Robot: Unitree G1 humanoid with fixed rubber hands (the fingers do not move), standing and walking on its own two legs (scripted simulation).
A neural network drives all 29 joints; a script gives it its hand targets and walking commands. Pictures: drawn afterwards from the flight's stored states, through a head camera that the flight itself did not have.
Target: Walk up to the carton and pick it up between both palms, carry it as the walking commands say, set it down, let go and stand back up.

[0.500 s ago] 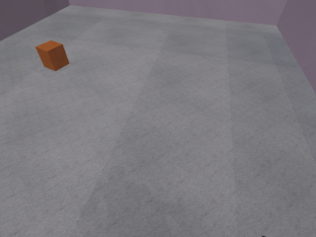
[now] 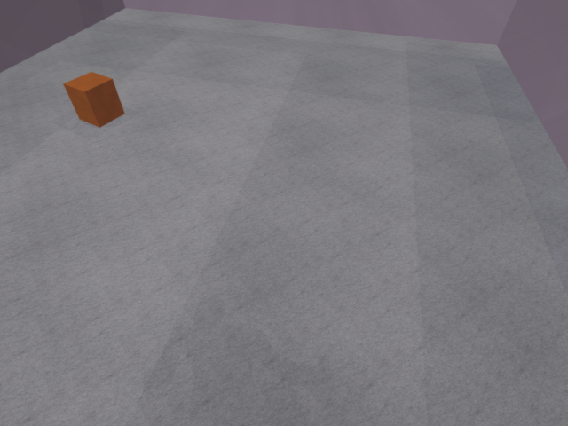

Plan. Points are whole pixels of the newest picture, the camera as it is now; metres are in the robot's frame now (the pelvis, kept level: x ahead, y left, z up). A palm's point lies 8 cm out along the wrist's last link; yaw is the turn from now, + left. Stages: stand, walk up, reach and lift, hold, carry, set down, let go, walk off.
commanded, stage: stand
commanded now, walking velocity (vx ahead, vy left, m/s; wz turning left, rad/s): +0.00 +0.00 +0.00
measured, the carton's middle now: (95, 99) +2.12 +1.33 -0.65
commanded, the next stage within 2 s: walk up in 0.08 s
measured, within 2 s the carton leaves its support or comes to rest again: neither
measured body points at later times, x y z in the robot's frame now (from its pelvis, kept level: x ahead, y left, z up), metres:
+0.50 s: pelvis +0.03 +0.03 +0.01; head +0.01 +0.04 +0.45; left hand +0.11 +0.40 -0.08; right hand +0.18 -0.29 -0.08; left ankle +0.04 +0.17 -0.69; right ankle +0.02 -0.12 -0.73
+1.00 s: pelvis +0.21 +0.10 -0.01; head +0.21 +0.11 +0.44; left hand +0.26 +0.47 -0.10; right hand +0.32 -0.23 -0.11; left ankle +0.10 +0.20 -0.71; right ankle +0.31 -0.04 -0.74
